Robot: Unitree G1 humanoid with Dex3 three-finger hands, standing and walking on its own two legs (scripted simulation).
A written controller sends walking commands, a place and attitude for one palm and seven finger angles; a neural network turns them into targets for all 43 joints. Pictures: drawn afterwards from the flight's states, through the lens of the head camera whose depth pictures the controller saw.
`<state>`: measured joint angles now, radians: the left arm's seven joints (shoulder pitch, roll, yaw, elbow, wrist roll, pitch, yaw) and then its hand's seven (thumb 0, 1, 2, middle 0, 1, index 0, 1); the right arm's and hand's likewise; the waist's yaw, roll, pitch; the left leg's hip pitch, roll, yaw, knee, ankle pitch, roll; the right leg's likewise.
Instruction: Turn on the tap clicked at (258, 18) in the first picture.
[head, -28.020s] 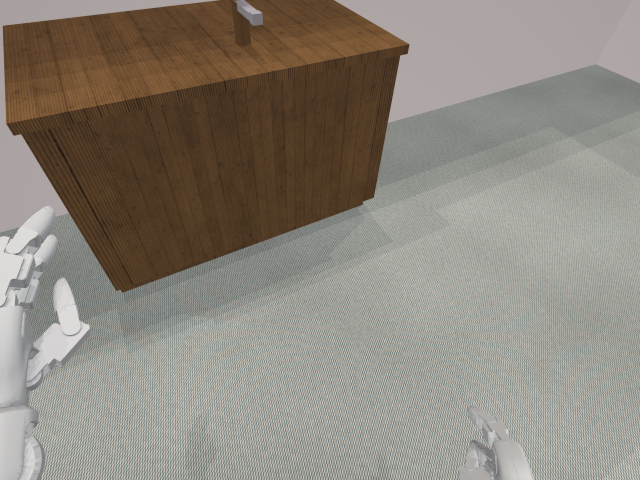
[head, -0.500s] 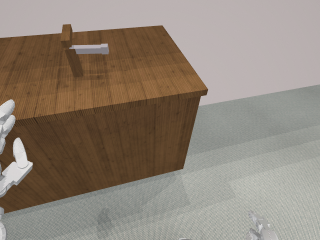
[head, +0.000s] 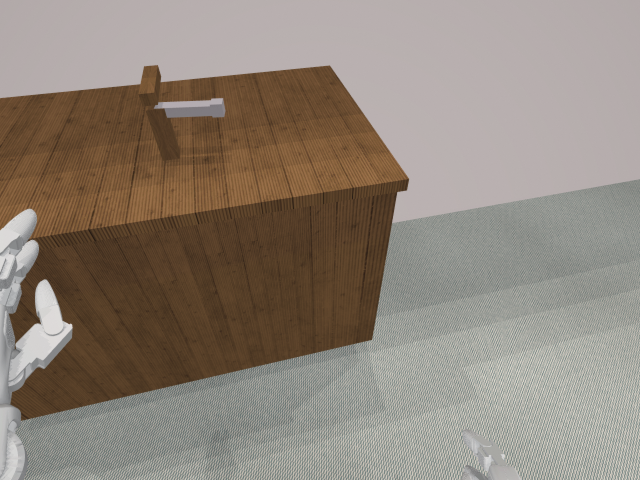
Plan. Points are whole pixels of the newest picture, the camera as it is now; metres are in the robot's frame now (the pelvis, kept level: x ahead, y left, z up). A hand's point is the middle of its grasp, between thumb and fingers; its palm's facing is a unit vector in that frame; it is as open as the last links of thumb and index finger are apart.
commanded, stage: stop stepping back and stand still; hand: left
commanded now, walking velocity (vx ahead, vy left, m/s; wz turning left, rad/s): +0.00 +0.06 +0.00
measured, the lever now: (217, 107) +0.78 +0.25 +0.11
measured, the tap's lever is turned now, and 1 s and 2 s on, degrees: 81 81 81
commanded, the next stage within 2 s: stand and check the lever's angle in 0.82 s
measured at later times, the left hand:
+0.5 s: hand (121, 303) +0.25 +0.21 +0.16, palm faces +0.38 -0.85 -0.36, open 7.4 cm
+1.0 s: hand (111, 295) +0.26 +0.23 +0.16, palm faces +0.37 -0.86 -0.36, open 7.4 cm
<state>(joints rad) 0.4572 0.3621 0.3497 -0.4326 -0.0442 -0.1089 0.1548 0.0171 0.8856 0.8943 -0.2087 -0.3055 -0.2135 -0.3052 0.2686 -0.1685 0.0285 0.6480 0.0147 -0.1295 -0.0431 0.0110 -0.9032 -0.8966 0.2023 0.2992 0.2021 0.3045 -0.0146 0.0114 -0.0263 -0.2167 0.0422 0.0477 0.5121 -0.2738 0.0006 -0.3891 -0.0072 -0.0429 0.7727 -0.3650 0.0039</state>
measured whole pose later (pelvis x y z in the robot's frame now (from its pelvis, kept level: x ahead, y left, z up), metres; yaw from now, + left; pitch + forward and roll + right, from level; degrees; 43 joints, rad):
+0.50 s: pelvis +0.03 -0.02 +0.00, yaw -1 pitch -1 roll +0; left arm 0.47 0.34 0.31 -0.49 -0.06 -0.13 0.16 0.02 0.89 0.89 -0.21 -0.31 -0.21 -0.31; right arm 0.18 -0.22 -0.01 0.61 0.01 -0.11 -0.06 0.01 -0.91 -0.90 0.20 0.30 0.20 0.30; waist 0.00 0.01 0.04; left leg -0.22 0.04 0.03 0.51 -0.26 -0.02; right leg -0.21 0.04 -0.06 0.48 -0.25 -0.05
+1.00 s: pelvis +0.04 +0.00 +0.01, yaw -1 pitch -1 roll -1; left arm 0.47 0.34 0.30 -0.47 -0.07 -0.11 0.16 0.02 0.89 0.89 -0.21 -0.31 -0.21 -0.31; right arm 0.18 -0.21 0.01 0.60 0.01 -0.07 -0.07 0.01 -0.90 -0.90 0.20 0.30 0.20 0.30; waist 0.01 0.02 0.03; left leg -0.19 0.03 0.05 0.45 -0.24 0.00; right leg -0.17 0.02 -0.04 0.41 -0.22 -0.02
